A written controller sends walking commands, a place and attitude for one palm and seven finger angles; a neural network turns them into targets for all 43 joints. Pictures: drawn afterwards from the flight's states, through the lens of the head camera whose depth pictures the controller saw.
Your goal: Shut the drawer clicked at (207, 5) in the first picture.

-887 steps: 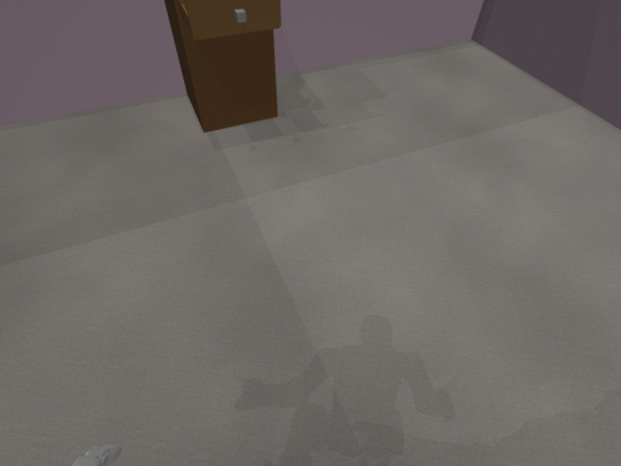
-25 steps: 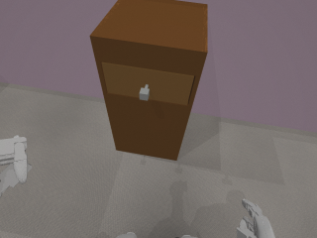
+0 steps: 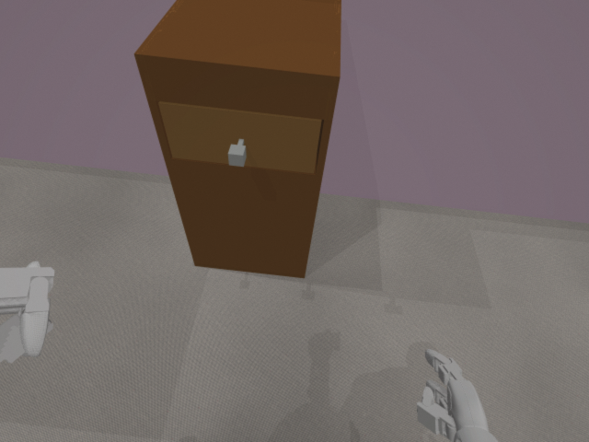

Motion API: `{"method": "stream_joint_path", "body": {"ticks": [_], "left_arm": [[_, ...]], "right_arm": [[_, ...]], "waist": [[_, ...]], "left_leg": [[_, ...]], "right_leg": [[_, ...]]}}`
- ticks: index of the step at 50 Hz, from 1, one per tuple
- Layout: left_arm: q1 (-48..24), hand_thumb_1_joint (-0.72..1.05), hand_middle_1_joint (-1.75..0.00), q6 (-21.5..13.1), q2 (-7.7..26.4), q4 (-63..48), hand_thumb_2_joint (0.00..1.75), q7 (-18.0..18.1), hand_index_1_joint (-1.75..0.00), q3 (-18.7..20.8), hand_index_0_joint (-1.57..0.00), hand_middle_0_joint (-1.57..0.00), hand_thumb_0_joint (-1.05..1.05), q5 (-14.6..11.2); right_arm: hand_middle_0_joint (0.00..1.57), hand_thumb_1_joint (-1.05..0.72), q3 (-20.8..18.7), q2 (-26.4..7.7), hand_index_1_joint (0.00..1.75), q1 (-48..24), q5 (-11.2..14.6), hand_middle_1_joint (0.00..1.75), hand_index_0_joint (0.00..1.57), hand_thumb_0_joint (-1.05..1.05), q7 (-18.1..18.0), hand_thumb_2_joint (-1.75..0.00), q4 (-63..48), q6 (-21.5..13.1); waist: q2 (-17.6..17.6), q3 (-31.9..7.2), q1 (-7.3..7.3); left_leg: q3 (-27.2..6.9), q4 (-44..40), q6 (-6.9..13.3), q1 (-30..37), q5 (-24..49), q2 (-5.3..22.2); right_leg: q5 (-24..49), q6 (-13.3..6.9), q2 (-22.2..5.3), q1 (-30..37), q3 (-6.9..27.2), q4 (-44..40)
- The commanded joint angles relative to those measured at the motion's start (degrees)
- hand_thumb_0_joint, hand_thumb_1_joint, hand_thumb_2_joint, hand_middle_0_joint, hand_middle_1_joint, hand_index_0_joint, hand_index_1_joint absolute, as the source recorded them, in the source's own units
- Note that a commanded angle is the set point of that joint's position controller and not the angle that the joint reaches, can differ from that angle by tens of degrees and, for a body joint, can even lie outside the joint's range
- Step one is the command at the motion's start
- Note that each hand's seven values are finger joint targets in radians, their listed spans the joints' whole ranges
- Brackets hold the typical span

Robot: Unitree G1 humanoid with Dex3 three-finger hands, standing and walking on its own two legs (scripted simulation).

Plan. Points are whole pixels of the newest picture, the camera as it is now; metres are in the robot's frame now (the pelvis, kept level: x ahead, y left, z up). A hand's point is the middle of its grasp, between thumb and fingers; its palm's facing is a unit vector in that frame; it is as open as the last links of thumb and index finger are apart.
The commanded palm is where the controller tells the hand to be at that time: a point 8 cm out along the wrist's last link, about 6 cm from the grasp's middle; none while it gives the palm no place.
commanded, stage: step back with the hand held close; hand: left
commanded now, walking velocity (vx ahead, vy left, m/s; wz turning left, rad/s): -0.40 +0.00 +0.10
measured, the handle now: (238, 150) +0.77 +0.16 -0.11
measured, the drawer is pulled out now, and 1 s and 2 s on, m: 0.00 0.00 0.00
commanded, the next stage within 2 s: stop stepping back and stand still in 0.08 s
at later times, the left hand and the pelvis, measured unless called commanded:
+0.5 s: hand out of the picture +0.01 +0.25 +0.18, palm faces +0.50 -0.79 -0.34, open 3.2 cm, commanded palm -0.04 +0.28 +0.18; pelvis -0.16 -0.01 +0.00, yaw +2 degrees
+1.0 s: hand out of the picture -0.04 +0.24 +0.18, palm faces +0.49 -0.77 -0.41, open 3.2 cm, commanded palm -0.11 +0.28 +0.18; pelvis -0.21 -0.01 -0.01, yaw +5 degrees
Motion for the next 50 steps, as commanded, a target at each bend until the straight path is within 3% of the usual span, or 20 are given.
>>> {"method": "stream_joint_path", "body": {"ticks": [1, 4, 8, 12, 13, 14, 15, 18, 23, 26, 28, 33, 35, 36, 38, 41, 45, 46, 48, 50], "left_arm": [[-2.92, 0.9, -1.6, -1.06, 5.7, -6.47, 0.9, 1.76, -1.6, 5.42, -1.4, -1.4, 0.0, -1.17], [-0.62, 0.9, -1.6, -0.22, 4.37, -6.59, 0.9, 1.37, -1.6, 1.91, -1.4, -1.4, 0.0, -1.89], [-1.67, 0.9, -1.6, 0.67, 4.84, -10.41, 0.9, 3.25, -1.6, 3.1, -1.4, -1.4, 0.0, -1.11], [0.46, 0.9, -1.6, 2.27, 4.93, -9.15, 0.9, 4.2, -1.6, 4.81, -1.4, -1.4, 0.0, -0.06], [-0.05, 0.9, -1.6, 2.66, 7.61, -10.65, 0.9, 4.51, -1.6, 6.9, -1.4, -1.4, 0.0, 0.37], [-1.21, 0.9, -1.6, 2.49, 8.08, -11.01, 0.9, 4.77, -1.6, 6.67, -1.4, -1.4, 0.0, 0.49], [-6.55, 0.9, -1.6, 2.11, 8.35, -12.89, 0.9, 5.24, -1.6, 6.86, -1.4, -1.4, 0.0, 0.59], [-13.3, 0.9, -1.6, 3.19, 2.93, -6.61, 0.9, 5.29, -1.6, 1.69, -1.4, -1.4, 0.0, 1.18], [-15.86, 0.9, -1.6, 3.3, 0.35, -2.11, 0.9, 6.26, -1.6, -2.41, -1.4, -1.4, 0.0, 2.92], [-15.03, 0.9, -1.6, 1.73, 2.18, -9.06, 0.9, 6.33, -1.6, 0.32, -1.4, -1.4, 0.0, 3.63], [-9.79, 0.9, -1.6, 1.43, 5.22, -7.14, 0.9, 5.67, -1.6, 4.65, -1.4, -1.4, 0.0, 3.53], [-4.61, 0.9, -1.6, 1.16, 2.39, -6.38, 0.9, 5.42, -1.6, 3.01, -1.4, -1.4, 0.0, 2.78], [-5.14, 0.9, -1.6, 1.76, 3.0, -2.73, 0.9, 5.39, -1.6, 3.27, -1.4, -1.4, 0.0, 3.36], [-6.97, 0.9, -1.6, 2.28, 4.08, -2.39, 0.9, 5.22, -1.6, 3.89, -1.4, -1.4, 0.0, 3.03], [-17.0, 0.9, -1.6, -0.1, 7.27, -7.33, 0.9, 5.19, -1.6, 6.49, -1.4, -1.4, 0.0, 2.95], [-11.63, 0.9, -1.6, 0.75, 1.78, -2.91, 0.9, 4.46, -1.6, 1.83, -1.4, -1.4, 0.0, 2.78], [-12.25, 0.9, -1.6, 0.12, 1.6, -5.16, 0.9, 5.33, -1.6, 1.19, -1.4, -1.4, 0.0, 2.85], [-13.09, 0.9, -1.6, -0.16, 1.63, -6.24, 0.9, 5.4, -1.6, 1.09, -1.4, -1.4, 0.0, 2.75], [-13.62, 0.9, -1.6, -1.0, 1.24, -9.35, 0.9, 5.75, -1.6, 1.72, -1.4, -1.4, 0.0, 2.8], [-11.33, 0.9, -1.6, -0.6, 2.65, -5.06, 0.9, 5.31, -1.6, 4.21, -1.4, -1.4, 0.0, 3.01]], "right_arm": [[0.2, -0.9, -2.97, -9.15, 0.3, -2.67, 0.17, 0.3, 0.2, 0.0, -2.19, -0.9, -7.71, -1.55], [0.2, -0.9, -4.33, -9.57, 0.3, -1.63, -0.94, 0.3, 0.2, 0.0, -0.53, -0.9, -7.25, -3.43], [0.2, -0.9, -4.72, -10.05, 0.3, -2.38, -1.1, 0.3, 0.2, 0.0, -0.2, -0.9, -7.01, -6.06], [0.2, -0.9, -4.52, -9.82, 0.3, -4.41, -1.03, 0.3, 0.2, 0.0, -1.07, -0.9, -8.8, -5.63], [0.2, -0.9, -4.76, -9.23, 0.3, -4.16, -1.15, 0.3, 0.2, 0.0, -1.15, -0.9, -9.3, -5.31], [0.2, -0.9, -5.0, -8.03, 0.3, -3.51, -1.12, 0.3, 0.2, 0.0, -1.14, -0.9, -8.77, -4.75], [0.2, -0.9, -5.31, -8.54, 0.3, -1.19, -1.84, 0.3, 0.2, 0.0, -0.94, -0.9, -6.81, -4.29], [0.2, -0.9, -4.42, -7.35, 0.3, 1.2, -1.03, 0.3, 0.2, 0.0, -1.59, -0.9, -4.73, -4.55], [0.2, -0.9, -3.23, -7.91, 0.3, 0.19, -1.56, 0.3, 0.2, 0.0, -3.63, -0.9, -3.23, -7.93], [0.2, -0.9, -3.52, -9.57, 0.3, 2.03, -1.23, 0.3, 0.2, 0.0, -2.79, -0.9, -5.08, -9.01], [0.2, -0.9, -3.7, -7.86, 0.3, 1.22, -1.22, 0.3, 0.2, 0.0, -1.46, -0.9, -4.16, -9.31], [0.2, -0.9, -3.33, -8.17, 0.3, -0.18, -1.27, 0.3, 0.2, 0.0, -1.15, -0.9, -4.13, -8.62], [0.2, -0.9, -3.84, -7.85, 0.3, -0.59, -1.6, 0.3, 0.2, 0.0, -1.54, -0.9, -4.12, -7.45], [0.2, -0.9, -4.83, -7.4, 0.3, -0.55, -1.14, 0.3, 0.2, 0.0, -1.25, -0.9, -4.64, -6.75], [0.2, -0.9, -4.69, -7.81, 0.3, -0.48, -2.0, 0.3, 0.2, 0.0, -0.55, -0.9, -3.27, -7.76], [0.2, -0.9, -4.66, -7.08, 0.3, 1.31, -1.47, 0.3, 0.2, 0.0, -1.32, -0.9, -2.3, -6.67], [0.2, -0.9, -3.53, -6.63, 0.3, 0.09, -1.85, 0.3, 0.2, 0.0, -2.92, -0.9, -2.38, -7.98], [0.2, -0.9, -3.61, -7.19, 0.3, 0.47, -1.86, 0.3, 0.2, 0.0, -3.15, -0.9, -2.68, -8.38], [0.2, -0.9, -4.01, -9.08, 0.3, 0.88, -1.49, 0.3, 0.2, 0.0, -3.16, -0.9, -4.25, -8.96], [0.2, -0.9, -4.41, -7.77, 0.3, 0.49, -1.06, 0.3, 0.2, 0.0, -1.91, -0.9, -3.64, -9.24]], "waist": [[2.9, -7.97, 0.0], [13.89, -13.51, 1.99], [10.64, -8.28, 2.33], [13.82, -1.87, 2.32], [6.8, -2.28, 1.87], [-7.55, -0.53, 1.35], [-11.88, 1.2, 1.02], [-6.72, -0.12, -1.59], [-2.78, 2.56, -0.04], [19.04, -0.29, -0.11], [16.29, 2.5, -0.34], [13.17, 2.56, 1.51], [2.07, 2.14, 2.53], [-15.37, 2.32, 2.28], [-9.32, -1.36, 0.22], [-7.14, 1.88, -0.34], [-4.48, 1.87, 0.05], [-0.38, 2.33, -0.2], [18.95, 3.3, 0.01], [14.4, 2.81, 0.19]], "left_leg": [[-1.44, -9.98, 1.33, 15.84, 31.61, 2.1], [-12.53, -16.17, 5.65, 26.37, 43.07, 12.58], [-13.37, -22.69, 8.53, 9.95, 5.12, 14.09], [-6.48, -23.79, 2.69, -11.27, -28.6, 6.71], [-2.06, -12.91, 0.33, -7.28, -25.91, 1.39], [0.3, 11.66, -2.53, 4.17, -16.63, -4.38], [-3.13, 27.31, -2.5, 4.14, -12.29, -3.21], [-2.13, 27.35, -1.81, 7.86, -10.13, 0.93], [4.13, -5.44, 2.01, 13.08, -15.6, -0.01], [-21.61, -21.28, 10.14, 18.68, -23.89, 15.79], [-30.12, -26.69, 13.38, 9.41, -34.4, 19.17], [-7.69, -18.62, 6.33, -3.86, -26.89, 11.21], [-1.6, 1.67, 2.96, -14.15, -26.93, 4.75], [2.68, 22.42, 0.98, -17.94, -22.18, -1.15], [-1.82, 34.83, -0.22, -13.67, -16.06, 0.86], [0.82, 22.27, 0.33, 2.07, -12.23, 2.83], [5.57, -1.05, 1.41, 16.63, -11.3, 0.7], [3.32, -6.14, 2.0, 17.87, -13.55, 1.38], [-21.36, -21.16, 8.28, 17.27, -23.27, 16.03], [-23.49, -25.13, 10.24, 7.15, -28.51, 19.09]], "right_leg": [[51.04, 6.36, -7.66, -0.94, -1.18, 3.77], [-8.76, 3.82, -1.18, -10.64, -0.17, 17.44], [-8.74, 3.12, -2.03, -4.07, 0.23, 20.77], [-8.1, 0.99, -0.55, 11.24, -6.09, 6.96], [-14.49, -0.07, -5.14, 5.34, -1.11, -2.87], [-29.71, -5.47, -18.61, -16.43, 19.28, -19.26], [-30.14, -9.68, -28.07, -25.7, 27.93, -22.54], [-26.92, -4.45, -20.46, -25.9, 11.88, -16.26], [-23.04, -3.27, -16.46, -15.56, 5.51, -7.21], [-9.1, 2.95, -3.02, -22.03, -7.32, 28.06], [-7.32, 2.56, -5.62, -25.78, -1.59, 42.78], [-5.27, 1.19, -4.04, 0.44, -9.32, 15.18], [-13.4, -2.42, -7.69, 10.57, 1.28, 0.7], [-25.77, -8.48, -21.79, 6.13, 27.31, -12.18], [-20.28, -12.3, -28.34, 0.11, 33.23, -15.37], [-27.55, -8.18, -22.04, -17.4, 16.24, -13.8], [-23.22, -4.74, -16.94, -19.31, 5.46, -7.06], [-20.95, -3.55, -14.94, -18.86, 4.06, -1.71], [-10.51, 1.4, -4.96, -22.44, -4.79, 22.5], [-8.9, 1.94, -6.13, -17.76, -1.89, 34.69]]}}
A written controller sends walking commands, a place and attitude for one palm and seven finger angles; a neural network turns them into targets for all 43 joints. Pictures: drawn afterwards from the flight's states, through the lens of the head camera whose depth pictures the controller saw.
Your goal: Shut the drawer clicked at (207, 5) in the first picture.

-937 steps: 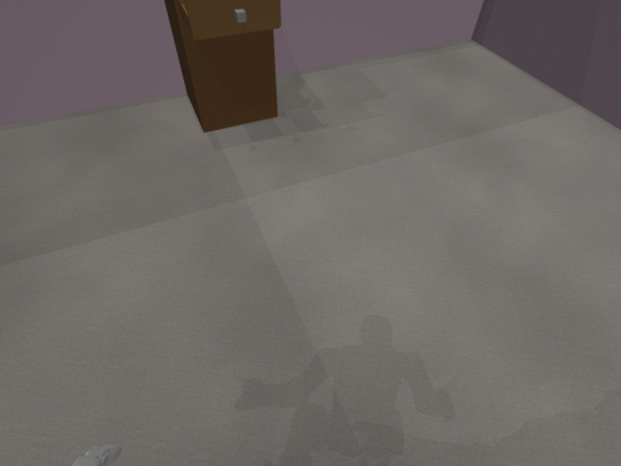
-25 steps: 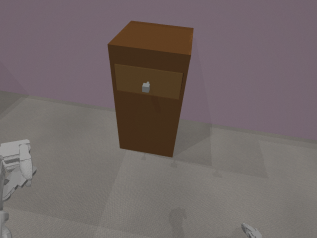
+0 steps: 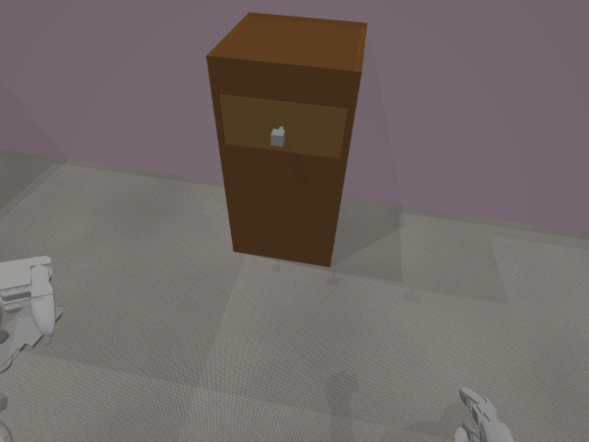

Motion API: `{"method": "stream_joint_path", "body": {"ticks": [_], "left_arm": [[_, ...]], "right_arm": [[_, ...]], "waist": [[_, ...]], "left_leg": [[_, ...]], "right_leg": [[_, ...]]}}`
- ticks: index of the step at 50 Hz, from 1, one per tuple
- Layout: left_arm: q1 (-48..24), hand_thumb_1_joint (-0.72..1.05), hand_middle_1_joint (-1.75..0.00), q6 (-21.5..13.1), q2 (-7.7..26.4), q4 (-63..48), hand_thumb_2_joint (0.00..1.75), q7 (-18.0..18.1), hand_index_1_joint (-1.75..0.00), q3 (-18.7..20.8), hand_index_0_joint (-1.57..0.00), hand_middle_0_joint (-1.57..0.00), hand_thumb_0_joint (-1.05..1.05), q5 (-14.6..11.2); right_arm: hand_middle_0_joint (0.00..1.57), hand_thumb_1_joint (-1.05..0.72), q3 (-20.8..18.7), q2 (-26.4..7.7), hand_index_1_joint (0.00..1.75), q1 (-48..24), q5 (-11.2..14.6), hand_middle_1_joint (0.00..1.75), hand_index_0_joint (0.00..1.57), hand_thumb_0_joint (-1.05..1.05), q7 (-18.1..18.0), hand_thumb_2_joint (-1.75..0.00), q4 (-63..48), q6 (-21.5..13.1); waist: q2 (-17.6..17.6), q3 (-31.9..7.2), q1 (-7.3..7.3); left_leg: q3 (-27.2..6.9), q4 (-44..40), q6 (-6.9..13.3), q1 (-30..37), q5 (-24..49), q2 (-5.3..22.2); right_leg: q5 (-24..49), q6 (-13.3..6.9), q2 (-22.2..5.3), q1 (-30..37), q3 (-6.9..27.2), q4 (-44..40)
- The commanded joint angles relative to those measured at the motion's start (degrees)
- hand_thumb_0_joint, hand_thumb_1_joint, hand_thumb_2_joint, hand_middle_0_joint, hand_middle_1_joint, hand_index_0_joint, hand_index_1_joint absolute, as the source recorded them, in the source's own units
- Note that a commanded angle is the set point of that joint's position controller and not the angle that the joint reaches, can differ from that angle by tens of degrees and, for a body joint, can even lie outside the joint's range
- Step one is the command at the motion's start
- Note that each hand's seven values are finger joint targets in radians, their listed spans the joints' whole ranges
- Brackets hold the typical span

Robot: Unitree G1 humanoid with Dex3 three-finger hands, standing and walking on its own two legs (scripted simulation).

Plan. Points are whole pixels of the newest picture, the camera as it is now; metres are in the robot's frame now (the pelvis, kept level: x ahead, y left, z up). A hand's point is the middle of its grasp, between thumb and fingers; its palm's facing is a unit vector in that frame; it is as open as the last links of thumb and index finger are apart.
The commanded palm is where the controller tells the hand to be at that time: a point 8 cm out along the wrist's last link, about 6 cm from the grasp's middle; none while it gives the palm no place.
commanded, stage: stop stepping back and stand still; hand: left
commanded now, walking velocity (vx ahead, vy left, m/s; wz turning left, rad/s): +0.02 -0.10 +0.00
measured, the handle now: (279, 134) +0.99 +0.08 -0.10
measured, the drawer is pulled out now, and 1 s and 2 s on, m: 0.00 0.00 0.00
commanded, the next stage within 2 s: let the arm hang, fingers relaxed in 0.02 s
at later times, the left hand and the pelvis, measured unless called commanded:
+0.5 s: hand out of the picture +0.01 +0.20 -0.16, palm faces +0.08 -0.97 -0.25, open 3.5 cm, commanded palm none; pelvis +0.00 +0.00 +0.01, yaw +3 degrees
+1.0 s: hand out of the picture +0.03 +0.19 -0.16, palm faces +0.04 -0.98 -0.20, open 7.1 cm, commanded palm none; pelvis +0.03 +0.02 +0.02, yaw +1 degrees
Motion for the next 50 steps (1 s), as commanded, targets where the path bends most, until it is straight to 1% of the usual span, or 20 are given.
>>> {"method": "stream_joint_path", "body": {"ticks": [1, 3, 4, 5, 6, 7, 8, 9, 11, 12, 13, 14, 15, 16, 17, 18, 21, 24, 36, 50], "left_arm": [[-0.67, 0.9, -1.6, -3.32, 10.49, -9.36, 0.9, 0.45, -1.6, 8.74, -1.4, -1.4, 0.0, -0.23], [1.67, 0.9, -1.6, -2.59, 10.61, -9.99, 0.9, 0.47, -1.6, 8.56, -1.4, -1.4, 0.0, -0.54], [2.13, 0.9, -1.6, -2.05, 9.97, -9.45, 0.9, 0.48, -1.6, 7.57, -1.4, -1.4, 0.0, -0.42], [1.82, 0.9, -1.6, -1.75, 9.79, -8.97, 0.9, 0.35, -1.6, 7.15, -1.4, -1.4, 0.0, -0.38], [-0.85, 0.9, -1.6, 8.84, -1.44, 37.1, 0.9, -7.67, -1.6, -13.59, -1.4, -1.4, 0.0, 3.4], [-2.77, 0.9, -1.56, 12.33, -0.13, 38.15, 0.9, -8.91, -1.56, -13.51, -1.36, -1.36, 0.0, 2.92], [-8.41, 0.9, -1.51, 12.7, -0.36, 39.79, 0.9, -9.44, -1.51, -14.04, -1.32, -1.32, 0.0, 2.39], [-10.51, 0.9, -1.47, 12.78, -2.05, 42.11, 0.9, -9.01, -1.47, -14.31, -1.28, -1.28, 0.0, 2.02], [-12.96, 0.9, -1.38, 13.04, -1.62, 49.2, 0.9, -8.59, -1.38, -14.96, -1.2, -1.2, 0.0, 2.15], [-13.74, 0.9, -1.34, 13.16, -1.42, 53.22, 0.9, -8.52, -1.34, -15.3, -1.16, -1.16, 0.0, 2.14], [-14.8, 0.9, -1.3, 13.3, -0.72, 57.22, 0.9, -8.53, -1.3, -15.59, -1.12, -1.12, 0.0, 1.91], [-14.83, 0.9, -1.25, 13.31, -1.15, 60.9, 0.9, -8.69, -1.25, -16.12, -1.08, -1.08, 0.0, 1.46], [-15.09, 0.9, -1.21, 13.48, -2.15, 64.12, 0.9, -8.81, -1.21, -16.72, -1.04, -1.04, 0.0, 1.21], [-15.65, 0.9, -1.17, 13.74, -2.37, 67.45, 0.9, -8.64, -1.17, -17.15, -1.0, -1.0, 0.0, 1.18], [-16.32, 0.9, -1.12, 13.82, -2.05, 71.09, 0.9, -8.6, -1.12, -17.29, -0.96, -0.96, 0.0, 1.05], [-16.26, 0.9, -1.08, 13.8, -1.47, 73.97, 0.9, -8.65, -1.08, -17.44, -0.92, -0.92, 0.0, 0.97], [-14.69, 0.9, -0.95, 13.56, -2.87, 80.29, 0.9, -8.54, -0.95, -17.16, -0.8, -0.8, 0.0, 0.86], [-15.2, 0.9, -0.82, 13.24, -2.52, 84.36, 0.9, -8.67, -0.82, -17.73, -0.68, -0.68, 0.0, 0.81], [-12.8, 0.9, -0.3, 12.62, -4.45, 95.11, 0.9, -7.85, -0.3, -19.21, -0.2, -0.2, 0.0, 0.35], [-13.43, 0.9, -0.3, 12.79, -7.28, 96.0, 0.9, -7.22, -0.3, -18.95, -0.2, -0.2, 0.0, 0.59]], "right_arm": [[0.2, -0.9, -1.19, -4.56, 0.3, -5.94, 0.95, 0.3, 0.2, 0.0, 1.14, -0.9, -8.84, -3.23], [0.2, -0.9, -0.86, -4.52, 0.3, -6.12, 1.25, 0.3, 0.2, 0.0, 1.42, -0.9, -9.59, -3.02], [0.2, -0.9, -0.67, -4.64, 0.3, -6.45, 1.18, 0.3, 0.2, 0.0, 1.47, -0.9, -9.86, -2.37], [0.2, -0.9, -0.84, -4.59, 0.3, -6.4, 1.01, 0.3, 0.2, 0.0, 1.58, -0.9, -10.07, -1.72], [0.2, -0.9, -2.31, -8.02, 0.3, -7.29, 0.53, 0.3, 0.2, 0.0, 6.22, -0.9, 2.17, -1.42], [0.2, -0.9, -1.38, -2.49, 0.3, -3.58, 0.98, 0.3, 0.2, 0.0, 6.44, -0.9, -0.36, 1.88], [0.2, -0.9, -1.13, -2.2, 0.3, -0.35, 1.33, 0.3, 0.2, 0.0, 6.3, -0.9, 1.76, 3.41], [0.2, -0.9, -1.09, -3.33, 0.3, 1.39, 0.28, 0.3, 0.2, 0.0, 6.19, -0.9, 2.4, 5.27], [0.2, -0.9, -1.14, -4.15, 0.3, -0.16, -0.56, 0.3, 0.2, 0.0, 6.43, -0.9, 2.21, 6.74], [0.2, -0.9, -1.23, -4.14, 0.3, -0.5, -0.77, 0.3, 0.2, 0.0, 6.37, -0.9, 3.02, 7.29], [0.2, -0.9, -1.2, -4.28, 0.3, -0.28, -0.68, 0.3, 0.2, 0.0, 6.47, -0.9, 4.34, 7.54], [0.2, -0.9, -0.89, -4.15, 0.3, 0.77, -0.71, 0.3, 0.2, 0.0, 6.35, -0.9, 6.03, 7.47], [0.2, -0.9, -0.41, -4.95, 0.3, 0.08, -0.94, 0.3, 0.2, 0.0, 6.15, -0.9, 7.57, 7.17], [0.2, -0.9, -0.07, -5.39, 0.3, -1.9, -0.99, 0.3, 0.2, 0.0, 6.12, -0.9, 8.92, 7.32], [0.2, -0.9, 0.19, -4.86, 0.3, -2.79, -0.85, 0.3, 0.2, 0.0, 5.89, -0.9, 10.27, 7.42], [0.2, -0.9, 0.3, -4.87, 0.3, -2.81, -0.65, 0.3, 0.2, 0.0, 5.62, -0.9, 11.25, 7.62], [0.2, -0.9, -0.1, -1.99, 0.3, 0.37, -0.95, 0.3, 0.2, 0.0, 5.16, -0.9, 14.65, 8.45], [0.2, -0.9, -0.25, -1.82, 0.3, 4.34, -0.68, 0.3, 0.2, 0.0, 5.07, -0.9, 17.52, 8.46], [0.2, -0.9, 0.48, -0.49, 0.3, 7.94, 0.24, 0.3, 0.2, 0.0, 4.19, -0.9, 25.44, 7.3], [0.2, -0.9, 0.26, 2.17, 0.3, 7.43, 0.0, 0.3, 0.2, 0.0, 4.07, -0.9, 27.59, 7.19]], "waist": [[13.27, 2.0, 0.7], [13.52, 1.47, 1.38], [11.1, 2.22, 1.34], [5.14, 2.45, 1.0], [-5.53, -1.66, 0.69], [-8.23, -4.6, -0.46], [-11.44, -3.66, -2.14], [-15.43, 0.09, -1.39], [-19.29, 2.93, -0.35], [-18.6, 2.44, -0.17], [-14.76, 1.86, -0.46], [-7.35, 0.14, -0.59], [1.38, -0.73, 0.32], [6.4, -0.44, 1.35], [9.91, 1.63, 1.4], [9.83, 3.87, 1.77], [10.0, 2.32, 1.38], [3.31, 1.26, 0.56], [2.29, 3.33, 0.92], [2.02, 5.79, 1.13]], "left_leg": [[-20.16, -23.07, 8.55, -5.39, -23.13, 15.41], [-11.28, -19.23, 5.6, -9.12, -21.27, 11.86], [-8.52, -15.42, 3.78, -13.49, -22.22, 9.91], [-4.54, -8.39, 1.69, -15.21, -20.79, 5.81], [0.25, 12.01, -1.78, -13.56, -9.32, 0.26], [-1.35, 11.01, -2.63, -9.8, -17.52, 0.95], [-2.36, 11.27, -2.48, -4.56, -16.04, 0.0], [-2.35, 12.61, -1.85, -4.98, -12.35, -0.34], [-1.36, 11.12, -0.98, -7.41, -11.69, -1.61], [-1.43, 7.66, -0.81, -5.04, -10.03, -1.81], [-1.95, 2.91, -0.66, -2.15, -3.62, -1.45], [-4.23, -1.56, 0.06, 3.09, 7.22, 0.12], [-8.01, -5.24, 1.15, 3.86, 12.53, 3.57], [-8.84, -8.6, 1.64, 0.39, 6.24, 5.23], [-9.02, -10.83, 1.47, -2.65, 0.09, 4.77], [-9.05, -12.05, 0.99, -4.5, -3.0, 4.31], [-6.14, -13.0, 0.23, -2.77, -11.57, 2.28], [-5.25, -12.38, 0.31, 1.42, -8.29, 2.24], [-4.58, -14.8, 0.24, 5.57, 3.4, 3.64], [-4.18, -15.81, 0.16, 5.1, 3.19, 3.4]], "right_leg": [[-3.67, 1.01, -0.79, -1.56, 3.02, 10.97], [-1.59, 1.15, 0.44, 8.27, -0.56, -1.5], [0.25, 0.88, 0.94, 14.0, -1.26, -7.97], [-1.33, -0.45, -0.12, 15.44, 2.95, -15.38], [27.9, -2.8, -13.61, 9.41, 13.3, -15.45], [35.92, -5.8, -17.66, 6.03, 15.82, -16.78], [18.44, -6.36, -17.37, -0.85, 16.48, -19.39], [13.9, -6.03, -13.82, -1.96, 12.76, -19.73], [26.0, -6.52, -12.23, 3.08, 9.15, -17.86], [30.3, -6.12, -11.45, 4.49, 8.1, -16.63], [30.56, -4.74, -10.53, 5.07, 6.63, -14.52], [26.2, -2.73, -8.69, 3.46, 5.53, -12.73], [19.12, -0.53, -5.4, 3.54, 3.85, -11.97], [8.58, 0.25, -3.78, 5.82, 2.89, -14.4], [4.52, 0.05, -3.16, 7.33, 3.13, -16.27], [4.31, -0.29, -2.93, 8.11, 3.7, -17.76], [-0.27, -1.35, -3.96, 8.59, 5.0, -23.2], [-1.24, -1.59, -4.78, 7.13, 4.92, -25.95], [10.86, -1.08, -4.82, 9.44, 2.82, -24.1], [12.05, -0.26, -4.48, 9.59, 2.67, -22.89]]}}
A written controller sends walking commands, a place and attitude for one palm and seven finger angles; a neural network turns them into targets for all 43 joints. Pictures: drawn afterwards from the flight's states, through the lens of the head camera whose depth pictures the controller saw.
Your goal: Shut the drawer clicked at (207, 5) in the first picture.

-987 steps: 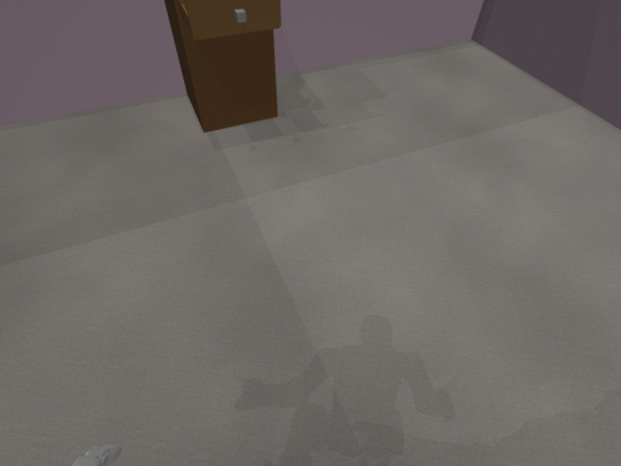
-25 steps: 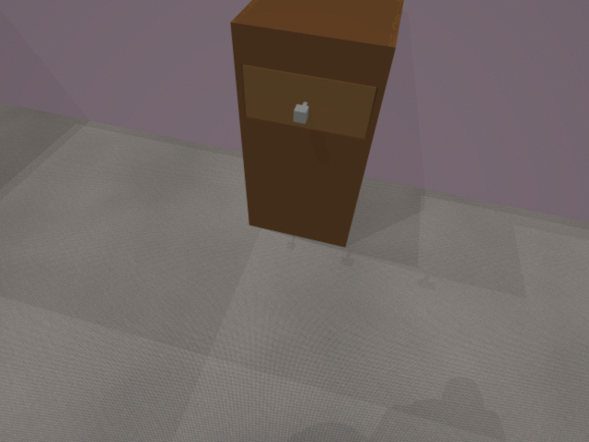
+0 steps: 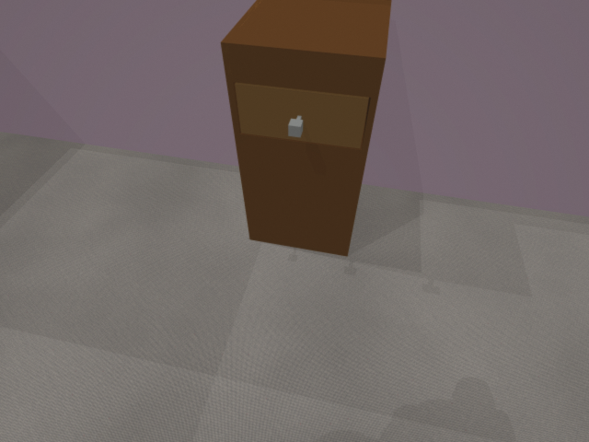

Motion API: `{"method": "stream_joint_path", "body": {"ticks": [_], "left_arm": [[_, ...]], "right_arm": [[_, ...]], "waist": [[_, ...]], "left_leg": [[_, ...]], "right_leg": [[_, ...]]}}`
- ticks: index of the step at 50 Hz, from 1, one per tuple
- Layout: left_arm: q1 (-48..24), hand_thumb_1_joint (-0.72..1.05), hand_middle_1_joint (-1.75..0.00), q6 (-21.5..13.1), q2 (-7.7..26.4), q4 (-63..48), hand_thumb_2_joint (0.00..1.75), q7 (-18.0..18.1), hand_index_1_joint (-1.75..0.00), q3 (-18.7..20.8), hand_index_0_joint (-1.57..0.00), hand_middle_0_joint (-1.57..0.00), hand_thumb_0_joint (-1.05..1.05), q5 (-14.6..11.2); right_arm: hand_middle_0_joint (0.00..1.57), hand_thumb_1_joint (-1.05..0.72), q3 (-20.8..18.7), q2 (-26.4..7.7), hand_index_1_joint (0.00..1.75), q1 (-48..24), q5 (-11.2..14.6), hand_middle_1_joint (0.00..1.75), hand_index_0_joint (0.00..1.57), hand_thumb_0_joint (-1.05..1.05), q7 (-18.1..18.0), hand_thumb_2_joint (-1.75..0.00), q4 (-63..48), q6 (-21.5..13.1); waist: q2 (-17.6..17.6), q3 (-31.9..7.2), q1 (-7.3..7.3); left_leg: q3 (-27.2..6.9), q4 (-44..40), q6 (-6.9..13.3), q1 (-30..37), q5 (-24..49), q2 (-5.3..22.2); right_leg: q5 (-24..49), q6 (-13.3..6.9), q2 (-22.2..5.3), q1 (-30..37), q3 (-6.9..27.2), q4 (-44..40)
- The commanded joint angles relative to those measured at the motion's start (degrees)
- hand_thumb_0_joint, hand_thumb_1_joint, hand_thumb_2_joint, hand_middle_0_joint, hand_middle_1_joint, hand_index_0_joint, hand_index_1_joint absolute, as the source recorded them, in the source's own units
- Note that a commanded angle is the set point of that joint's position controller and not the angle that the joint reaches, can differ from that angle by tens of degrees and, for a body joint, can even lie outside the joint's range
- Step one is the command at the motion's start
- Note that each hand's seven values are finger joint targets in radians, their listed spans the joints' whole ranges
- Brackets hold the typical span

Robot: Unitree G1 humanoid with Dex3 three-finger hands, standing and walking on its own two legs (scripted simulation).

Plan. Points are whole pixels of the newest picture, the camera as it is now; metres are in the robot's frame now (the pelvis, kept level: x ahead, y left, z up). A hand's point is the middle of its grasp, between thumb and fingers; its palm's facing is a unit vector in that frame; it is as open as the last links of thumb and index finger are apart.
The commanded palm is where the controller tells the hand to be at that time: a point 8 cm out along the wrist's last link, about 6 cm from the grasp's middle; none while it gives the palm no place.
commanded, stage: let the arm hang, fingers relaxed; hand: left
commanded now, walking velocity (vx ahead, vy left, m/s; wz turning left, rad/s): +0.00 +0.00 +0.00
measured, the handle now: (297, 124) +0.96 +0.04 -0.12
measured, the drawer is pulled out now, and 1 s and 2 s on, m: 0.00 0.00 0.00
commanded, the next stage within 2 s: look to check the result in 0.22 s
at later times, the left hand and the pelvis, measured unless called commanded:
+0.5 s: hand out of the picture +0.02 +0.18 -0.17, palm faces +0.01 -0.98 -0.21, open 7.4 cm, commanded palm none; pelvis +0.02 +0.00 +0.00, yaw +0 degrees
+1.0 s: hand out of the picture +0.08 +0.21 -0.16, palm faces +0.00 -0.95 -0.30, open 7.4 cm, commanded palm none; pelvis +0.02 -0.01 +0.00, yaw +0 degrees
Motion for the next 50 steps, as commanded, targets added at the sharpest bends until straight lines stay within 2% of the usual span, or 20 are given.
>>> {"method": "stream_joint_path", "body": {"ticks": [1, 4, 9, 12, 18, 24, 28, 29, 32, 39, 44, 50], "left_arm": [[4.67, 0.9, -0.3, -0.83, 5.23, -1.32, 0.9, -0.07, -0.3, 1.38, -0.2, -0.2, 0.0, -0.13], [4.43, 0.9, -0.3, -0.95, 5.68, -1.51, 0.9, -0.07, -0.3, 1.53, -0.2, -0.2, 0.0, -0.08], [3.98, 0.9, -0.3, -1.03, 6.11, -1.64, 0.9, -0.08, -0.3, 1.62, -0.2, -0.2, 0.0, -0.09], [3.5, 0.9, -0.3, -1.08, 6.46, -1.64, 0.9, -0.15, -0.3, 1.7, -0.2, -0.2, 0.0, -0.07], [2.96, 0.9, -0.3, -1.51, 7.67, -1.61, 0.9, -0.2, -0.3, 1.95, -0.2, -0.2, 0.0, -0.02], [1.55, 0.9, -0.3, -1.65, 8.64, -1.37, 0.9, -0.33, -0.3, 2.08, -0.2, -0.2, 0.0, 0.01], [0.67, 0.9, -0.3, -1.81, 10.08, -1.63, 0.9, -0.43, -0.3, 2.2, -0.2, -0.2, 0.0, 0.05], [0.04, 0.9, -0.3, -1.78, 10.09, -1.62, 0.9, -0.47, -0.3, 2.19, -0.2, -0.2, 0.0, 0.03], [-0.84, 0.9, -0.3, -1.95, 11.16, -1.86, 0.9, -0.57, -0.3, 2.36, -0.2, -0.2, 0.0, -0.03], [-3.24, 0.9, -0.3, -2.07, 13.55, -2.48, 0.9, -0.79, -0.3, 2.49, -0.2, -0.2, 0.0, -0.02], [-4.8, 0.9, -0.3, -2.35, 15.41, -2.95, 0.9, -0.92, -0.3, 2.74, -0.2, -0.2, 0.0, -0.05], [-6.29, 0.9, -0.3, -2.4, 16.88, -3.23, 0.9, -1.09, -0.3, 2.67, -0.2, -0.2, 0.0, -0.11]], "right_arm": [[0.2, -0.9, -0.93, -5.41, 0.3, 4.7, 0.17, 0.3, 0.2, 0.0, -0.43, -0.9, -1.1, -0.76], [0.2, -0.9, -0.97, -5.62, 0.3, 4.43, 0.28, 0.3, 0.2, 0.0, -0.45, -0.9, -1.08, -0.94], [0.2, -0.9, -1.2, -6.11, 0.3, 4.13, 0.28, 0.3, 0.2, 0.0, -0.4, -0.9, -1.06, -0.78], [0.2, -0.9, -1.31, -6.7, 0.3, 3.52, 0.27, 0.3, 0.2, 0.0, -0.42, -0.9, -1.04, -0.8], [0.2, -0.9, -1.63, -8.46, 0.3, 2.31, 0.42, 0.3, 0.2, 0.0, -0.51, -0.9, -1.43, -1.18], [0.2, -0.9, -1.7, -9.72, 0.3, 0.28, 0.39, 0.3, 0.2, 0.0, -0.57, -0.9, -1.45, -1.25], [0.2, -0.9, -1.87, -11.18, 0.3, -0.9, 0.44, 0.3, 0.2, 0.0, -0.46, -0.9, -1.75, -1.2], [0.2, -0.9, -1.82, -11.33, 0.3, -1.37, 0.36, 0.3, 0.2, 0.0, -0.44, -0.9, -1.68, -1.15], [0.2, -0.9, -1.84, -12.41, 0.3, -2.28, 0.33, 0.3, 0.2, 0.0, -0.43, -0.9, -1.88, -1.35], [0.2, -0.9, -1.94, -14.53, 0.3, -4.72, 0.3, 0.3, 0.2, 0.0, -0.12, -0.9, -2.27, -1.24], [0.2, -0.9, -2.02, -16.21, 0.3, -6.16, 0.31, 0.3, 0.2, 0.0, 0.01, -0.9, -2.48, -1.4], [0.2, -0.9, -1.98, -17.98, 0.3, -7.62, 0.27, 0.3, 0.2, 0.0, 0.19, -0.9, -2.77, -1.31]], "waist": [[0.41, 2.83, 0.62], [0.04, 2.13, 0.65], [-0.82, 2.52, 0.44], [0.19, 2.34, 0.32], [0.1, 0.48, 0.33], [0.26, 0.92, 0.23], [-0.73, 0.54, 0.27], [-0.16, 1.05, 0.13], [0.3, -0.58, 0.21], [-0.4, -0.12, 0.23], [-0.65, -1.96, 0.27], [-0.7, -1.79, 0.31]], "left_leg": [[-5.26, -6.06, 0.79, -1.51, 2.49, 5.11], [-5.09, -5.65, 0.82, -0.54, 4.71, 5.33], [-4.82, -5.76, 0.74, -0.11, 3.1, 5.16], [-4.84, -5.88, 0.77, 0.36, 2.62, 5.12], [-4.99, -5.18, 0.92, 2.23, 6.77, 5.47], [-4.81, -5.42, 0.82, 3.12, 8.04, 5.75], [-5.09, -5.68, 0.78, 3.58, 7.97, 5.84], [-4.86, -5.92, 0.66, 3.39, 7.33, 5.91], [-5.14, -5.91, 0.64, 4.23, 9.16, 5.95], [-5.39, -6.81, 0.42, 4.31, 8.05, 6.17], [-5.55, -6.78, 0.29, 5.24, 10.09, 6.37], [-5.64, -7.32, 0.09, 5.36, 9.52, 6.45]], "right_leg": [[1.68, -2.06, -3.34, -1.18, 3.65, -4.51], [3.17, -2.03, -3.49, -0.63, 3.63, -4.31], [1.88, -2.08, -3.61, -1.02, 3.87, -5.09], [1.73, -2.16, -3.52, -1.16, 4.26, -5.29], [5.07, -2.34, -3.67, 0.08, 4.3, -5.06], [6.84, -2.38, -4.0, 0.32, 4.36, -5.56], [7.14, -2.47, -4.09, 0.66, 4.65, -6.16], [6.53, -2.42, -4.17, 0.63, 4.62, -6.51], [8.73, -2.51, -4.29, 2.0, 4.78, -6.36], [7.95, -2.54, -4.7, 2.05, 4.85, -7.59], [10.98, -2.65, -4.98, 3.69, 4.91, -7.64], [10.71, -2.65, -5.13, 3.86, 5.22, -8.41]]}}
